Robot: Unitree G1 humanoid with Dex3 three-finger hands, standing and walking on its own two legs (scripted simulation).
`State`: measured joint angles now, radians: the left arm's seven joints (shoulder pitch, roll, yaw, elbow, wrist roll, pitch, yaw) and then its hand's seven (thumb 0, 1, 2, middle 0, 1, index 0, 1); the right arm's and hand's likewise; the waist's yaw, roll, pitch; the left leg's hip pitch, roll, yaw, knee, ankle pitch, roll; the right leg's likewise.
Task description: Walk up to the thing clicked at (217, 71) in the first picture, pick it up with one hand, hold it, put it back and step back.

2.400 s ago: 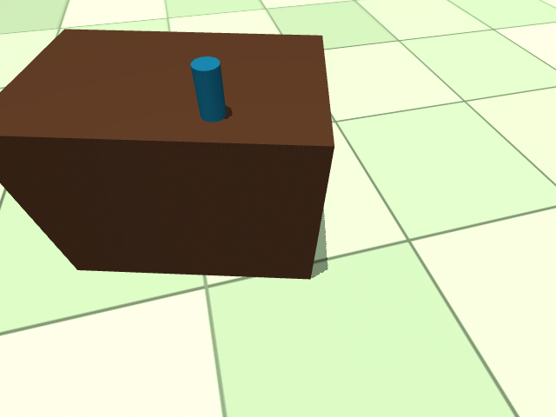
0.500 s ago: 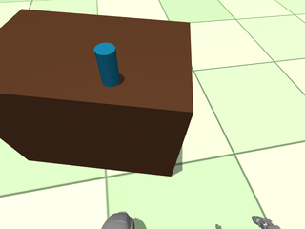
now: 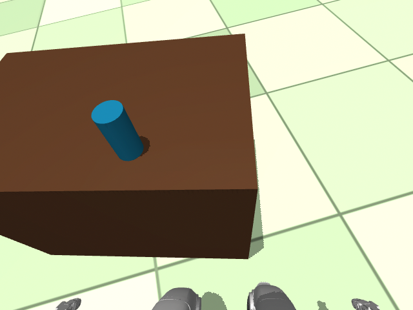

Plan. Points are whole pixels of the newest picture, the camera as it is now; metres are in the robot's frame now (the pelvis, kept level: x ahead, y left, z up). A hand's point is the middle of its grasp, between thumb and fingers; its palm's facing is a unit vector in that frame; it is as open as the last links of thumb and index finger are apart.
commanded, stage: walk up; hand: left
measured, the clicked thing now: (120, 132) +0.48 +0.23 +0.02
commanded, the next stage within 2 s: stand in 1.44 s
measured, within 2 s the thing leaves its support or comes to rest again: neither
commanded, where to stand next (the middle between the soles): +0.05 +0.04 m, yaw -1 degrees
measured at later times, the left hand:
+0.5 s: hand out of the picture +0.08 +0.30 -0.15, palm faces +0.01 -0.94 -0.35, open 7.4 cm
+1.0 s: hand out of the picture +0.09 +0.30 -0.13, palm faces +0.01 -0.94 -0.34, open 7.4 cm
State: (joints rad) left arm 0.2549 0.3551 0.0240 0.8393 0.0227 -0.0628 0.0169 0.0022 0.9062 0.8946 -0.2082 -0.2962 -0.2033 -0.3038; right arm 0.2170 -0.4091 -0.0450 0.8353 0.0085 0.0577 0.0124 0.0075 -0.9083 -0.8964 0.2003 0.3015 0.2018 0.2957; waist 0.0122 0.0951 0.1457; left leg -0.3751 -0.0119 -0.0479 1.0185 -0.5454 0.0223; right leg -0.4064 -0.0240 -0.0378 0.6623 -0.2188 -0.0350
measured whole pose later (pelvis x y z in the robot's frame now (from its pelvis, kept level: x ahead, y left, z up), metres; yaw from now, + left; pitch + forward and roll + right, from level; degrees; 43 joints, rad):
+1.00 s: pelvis +0.01 +0.04 +0.03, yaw +0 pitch -3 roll +1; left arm 0.07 0.34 0.01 1.15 0.00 -0.01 -0.02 0.00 0.91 0.89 -0.21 -0.30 -0.20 -0.30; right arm 0.08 -0.36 0.00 1.13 0.00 0.00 0.01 0.01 -0.91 -0.90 0.20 0.30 0.20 0.30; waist 0.01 0.01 0.06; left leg -0.12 0.02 0.01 0.37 -0.20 -0.02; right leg -0.20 -0.04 0.01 0.37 -0.13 0.03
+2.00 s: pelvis +0.03 +0.04 +0.03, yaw +1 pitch -2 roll +0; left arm 0.10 0.35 0.00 1.14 0.01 -0.01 -0.01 0.00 0.91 0.89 -0.21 -0.30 -0.20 -0.30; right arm 0.11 -0.36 -0.01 1.13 -0.01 0.00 0.01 0.01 -0.91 -0.90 0.20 0.30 0.20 0.30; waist -0.01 0.00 0.05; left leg -0.09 0.03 0.00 0.34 -0.22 -0.03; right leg -0.17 -0.03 0.00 0.34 -0.14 0.02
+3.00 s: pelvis +0.03 +0.04 +0.03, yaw +1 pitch -2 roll +0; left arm 0.11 0.35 0.00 1.13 0.01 -0.01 -0.01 0.00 0.91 0.89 -0.21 -0.30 -0.20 -0.30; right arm 0.13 -0.36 0.00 1.12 -0.01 0.00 0.01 0.01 -0.91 -0.90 0.20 0.30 0.20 0.30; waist 0.00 0.01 0.05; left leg -0.08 0.03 -0.01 0.33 -0.21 -0.03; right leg -0.16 -0.03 -0.01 0.34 -0.15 0.02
